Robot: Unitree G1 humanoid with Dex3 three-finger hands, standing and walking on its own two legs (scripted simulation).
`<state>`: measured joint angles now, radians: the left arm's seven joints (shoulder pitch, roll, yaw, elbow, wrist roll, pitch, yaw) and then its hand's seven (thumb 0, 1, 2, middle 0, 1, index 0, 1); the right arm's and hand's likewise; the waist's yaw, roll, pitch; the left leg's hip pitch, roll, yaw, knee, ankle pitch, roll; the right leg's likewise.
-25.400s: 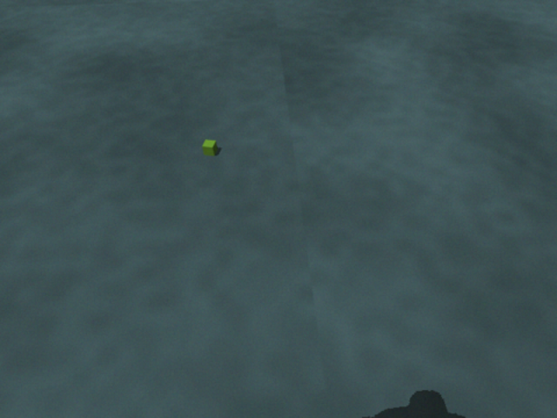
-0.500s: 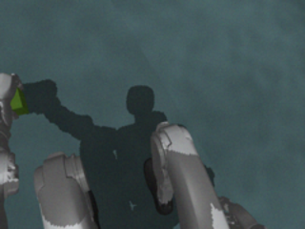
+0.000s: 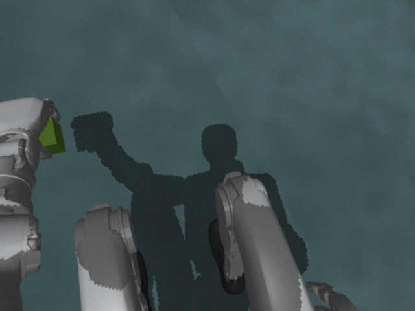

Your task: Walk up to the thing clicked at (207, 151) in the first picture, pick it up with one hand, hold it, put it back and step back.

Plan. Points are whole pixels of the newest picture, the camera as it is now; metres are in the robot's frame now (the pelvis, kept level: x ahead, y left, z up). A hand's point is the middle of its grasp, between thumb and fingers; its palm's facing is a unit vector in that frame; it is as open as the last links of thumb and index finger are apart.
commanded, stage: lift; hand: left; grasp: from above
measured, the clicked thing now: (42, 137) +0.48 +0.26 -0.18
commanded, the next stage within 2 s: hold in 1.42 s
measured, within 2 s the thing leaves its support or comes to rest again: neither
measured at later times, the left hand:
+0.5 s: hand out of the picture +0.40 +0.27 +0.02, palm faces -0.43 -0.09 -0.90, open 9.0 cm
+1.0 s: hand out of the picture +0.36 +0.25 +0.21, palm faces -0.48 -0.11 -0.87, open 9.1 cm
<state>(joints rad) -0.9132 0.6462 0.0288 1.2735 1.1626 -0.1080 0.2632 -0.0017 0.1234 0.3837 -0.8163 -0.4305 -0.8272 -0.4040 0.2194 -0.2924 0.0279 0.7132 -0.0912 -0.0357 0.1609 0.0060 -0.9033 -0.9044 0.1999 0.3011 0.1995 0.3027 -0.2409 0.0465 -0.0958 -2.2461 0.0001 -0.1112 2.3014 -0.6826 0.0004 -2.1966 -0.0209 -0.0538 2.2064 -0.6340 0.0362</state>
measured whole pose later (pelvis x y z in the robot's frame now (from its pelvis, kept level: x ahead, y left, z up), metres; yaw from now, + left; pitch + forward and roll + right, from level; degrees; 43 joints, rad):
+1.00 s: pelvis +0.04 +0.01 +0.30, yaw +4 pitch +18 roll -3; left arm -0.36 0.42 -0.17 0.81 1.01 0.00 0.10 -0.01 0.08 0.43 -0.85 -0.41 -0.85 -0.39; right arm 0.24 -0.23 -0.03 0.72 0.04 0.01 -0.06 0.01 -0.90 -0.90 0.20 0.30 0.20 0.30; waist -0.08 0.04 -0.15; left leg -1.07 0.03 -0.01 1.27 -0.52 0.01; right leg -1.06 -0.01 -0.01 1.21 -0.47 0.04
